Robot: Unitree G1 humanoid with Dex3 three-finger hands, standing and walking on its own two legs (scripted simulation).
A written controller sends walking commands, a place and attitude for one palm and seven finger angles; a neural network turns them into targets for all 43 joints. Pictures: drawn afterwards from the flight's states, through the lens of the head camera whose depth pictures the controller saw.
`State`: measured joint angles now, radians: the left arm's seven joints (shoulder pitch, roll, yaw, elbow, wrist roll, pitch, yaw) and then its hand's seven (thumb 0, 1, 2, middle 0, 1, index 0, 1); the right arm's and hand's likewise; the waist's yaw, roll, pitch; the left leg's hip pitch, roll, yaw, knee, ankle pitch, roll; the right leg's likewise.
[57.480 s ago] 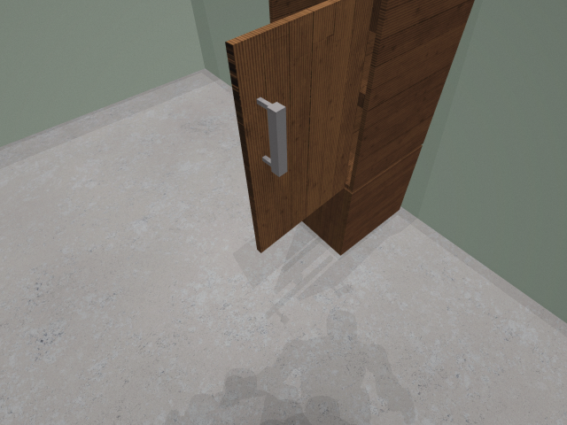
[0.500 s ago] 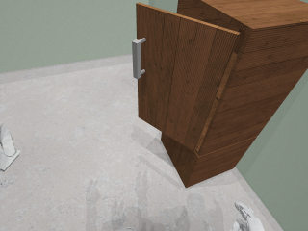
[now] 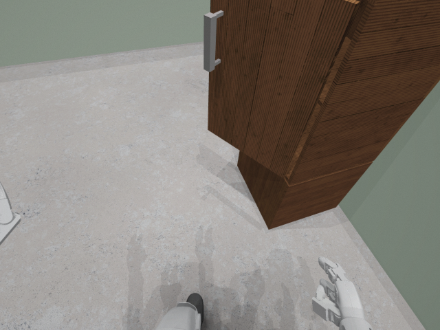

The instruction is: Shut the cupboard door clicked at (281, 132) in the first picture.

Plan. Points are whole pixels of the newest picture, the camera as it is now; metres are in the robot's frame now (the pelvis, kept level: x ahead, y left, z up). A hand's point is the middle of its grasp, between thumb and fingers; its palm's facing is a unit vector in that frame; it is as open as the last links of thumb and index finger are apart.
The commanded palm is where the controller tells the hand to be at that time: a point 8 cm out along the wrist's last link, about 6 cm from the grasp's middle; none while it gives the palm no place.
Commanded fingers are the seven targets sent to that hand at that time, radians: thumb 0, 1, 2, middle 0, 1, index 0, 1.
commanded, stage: stop stepping back and stand still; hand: left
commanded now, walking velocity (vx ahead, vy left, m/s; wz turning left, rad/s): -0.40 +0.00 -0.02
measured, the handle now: (214, 41) +0.83 +0.13 +0.08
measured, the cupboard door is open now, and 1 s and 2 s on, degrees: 31 31 31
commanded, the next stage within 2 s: let the arm hang, fingers relaxed in 1.42 s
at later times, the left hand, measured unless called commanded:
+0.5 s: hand out of the picture +0.19 +0.29 +0.19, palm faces +0.32 -0.89 -0.34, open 7.4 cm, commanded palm +0.10 +0.34 +0.20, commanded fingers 0.00 0.90 0.90 -0.20 -0.30 -0.20 -0.30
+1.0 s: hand out of the picture +0.14 +0.31 +0.18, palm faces +0.43 -0.86 -0.29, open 7.4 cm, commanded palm +0.08 +0.36 +0.20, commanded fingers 0.00 0.90 0.90 -0.20 -0.30 -0.20 -0.30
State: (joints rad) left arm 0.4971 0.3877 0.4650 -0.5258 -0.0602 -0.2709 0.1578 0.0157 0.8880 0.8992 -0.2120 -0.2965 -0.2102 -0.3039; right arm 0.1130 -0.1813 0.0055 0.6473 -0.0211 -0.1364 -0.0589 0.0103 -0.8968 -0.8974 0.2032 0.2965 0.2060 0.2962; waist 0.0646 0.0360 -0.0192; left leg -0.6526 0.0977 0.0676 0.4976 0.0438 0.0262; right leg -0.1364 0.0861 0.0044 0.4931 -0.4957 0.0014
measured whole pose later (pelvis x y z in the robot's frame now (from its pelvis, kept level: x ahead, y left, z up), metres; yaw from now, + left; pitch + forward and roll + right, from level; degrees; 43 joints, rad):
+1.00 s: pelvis -0.07 +0.07 +0.01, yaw -2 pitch -3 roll -1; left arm 0.46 0.35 0.32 -0.46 -0.03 -0.15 0.17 0.02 0.89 0.90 -0.21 -0.30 -0.21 -0.30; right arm 0.27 -0.24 -0.01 0.68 -0.01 -0.07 -0.10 0.01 -0.90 -0.90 0.20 0.30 0.20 0.30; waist 0.01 -0.03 -0.05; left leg -0.31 0.06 0.03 0.61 -0.23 0.00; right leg -0.12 0.02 -0.15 0.56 -0.40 -0.05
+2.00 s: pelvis -0.10 +0.10 +0.02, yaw -2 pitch -1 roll -2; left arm 0.35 0.23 0.01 1.01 0.01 0.04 0.00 0.00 0.95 0.90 -0.21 -0.30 -0.21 -0.30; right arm 0.30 -0.22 0.00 1.01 -0.03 0.04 -0.01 0.01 -0.90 -0.90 0.20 0.30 0.20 0.30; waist 0.00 -0.02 0.06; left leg -0.35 0.02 0.05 0.49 -0.14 0.04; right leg -0.18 -0.02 -0.14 0.48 -0.29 -0.01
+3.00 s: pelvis -0.07 +0.10 +0.03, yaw -4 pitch -2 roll +0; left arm 0.29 0.19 0.01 1.16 0.01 0.00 0.02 0.01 0.91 0.90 -0.20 -0.29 -0.20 -0.30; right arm 0.23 -0.19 0.00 1.13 -0.01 0.01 -0.03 0.00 -0.90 -0.90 0.20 0.30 0.20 0.30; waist 0.00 0.01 0.05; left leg -0.22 0.01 0.09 0.40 -0.15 0.04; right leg -0.06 -0.03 -0.10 0.36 -0.27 0.00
